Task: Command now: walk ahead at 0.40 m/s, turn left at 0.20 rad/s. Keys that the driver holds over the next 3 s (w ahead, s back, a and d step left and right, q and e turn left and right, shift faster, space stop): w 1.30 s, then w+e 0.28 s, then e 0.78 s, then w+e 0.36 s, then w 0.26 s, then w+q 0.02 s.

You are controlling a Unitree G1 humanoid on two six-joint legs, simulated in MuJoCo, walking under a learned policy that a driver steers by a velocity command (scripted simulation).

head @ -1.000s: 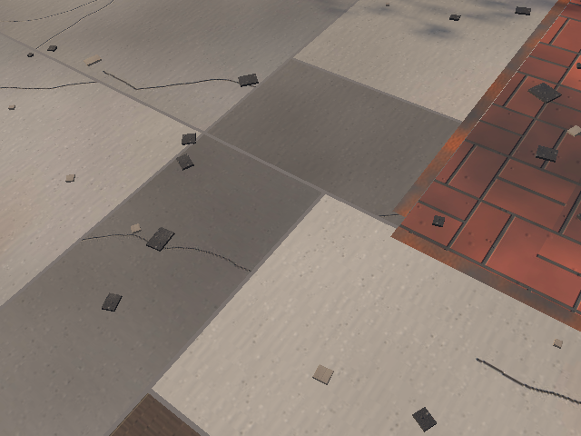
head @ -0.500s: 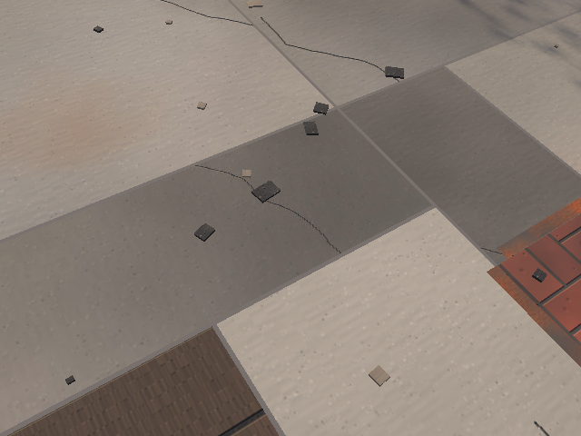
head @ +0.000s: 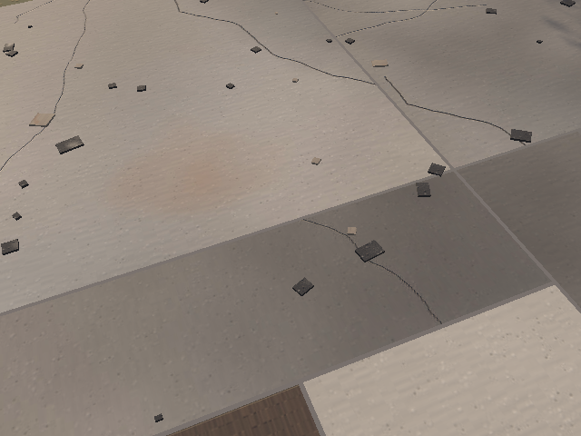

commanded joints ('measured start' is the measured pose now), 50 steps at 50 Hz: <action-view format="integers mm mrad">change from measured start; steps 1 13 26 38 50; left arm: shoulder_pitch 19 224 132 -311 -29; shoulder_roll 133 126 51 21 68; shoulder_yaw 35 32 17 -7 33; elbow -23 123 100 -41 81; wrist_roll -9 -13 10 -1 -14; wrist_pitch -27 -50 -5 -2 -29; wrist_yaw -4 -13 -38 -48 -19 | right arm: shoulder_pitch -35 -382 -37 177 68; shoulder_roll -107 -23 -46 -64 -36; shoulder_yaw -23 33 6 9 4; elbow -51 -140 48 186 154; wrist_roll -15 -2 14 20 16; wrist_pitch -28 -28 -79 -88 -77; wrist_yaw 23 40 -11 -19 -18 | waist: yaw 3 77 29 -54 19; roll -160 -156 36 9 -54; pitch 126 118 40 121 30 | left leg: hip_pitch -339 -218 218 374 -224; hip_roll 79 135 330 297 174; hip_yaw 19 242 -63 94 97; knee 132 -254 -709 -743 362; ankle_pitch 108 272 345 643 64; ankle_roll -25 -38 145 118 25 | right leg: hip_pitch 145 197 -326 -445 138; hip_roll -255 -235 -135 -110 -340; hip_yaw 349 106 13 -92 333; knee -321 -271 682 214 -222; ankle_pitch -247 502 -20 286 93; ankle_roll -96 -115 -2 24 -209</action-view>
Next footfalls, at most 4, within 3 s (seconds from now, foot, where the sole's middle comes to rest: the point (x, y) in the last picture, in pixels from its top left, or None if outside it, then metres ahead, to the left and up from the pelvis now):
0.36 left None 0.32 0.12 -0.78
0.90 right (339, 392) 0.64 -0.04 -0.78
1.44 left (263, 294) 0.93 0.15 -0.78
1.92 right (333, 246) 1.10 -0.05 -0.78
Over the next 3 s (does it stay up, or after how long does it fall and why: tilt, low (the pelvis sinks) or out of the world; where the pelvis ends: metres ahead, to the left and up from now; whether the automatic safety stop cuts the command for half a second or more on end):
stays up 1.11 -0.09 -0.02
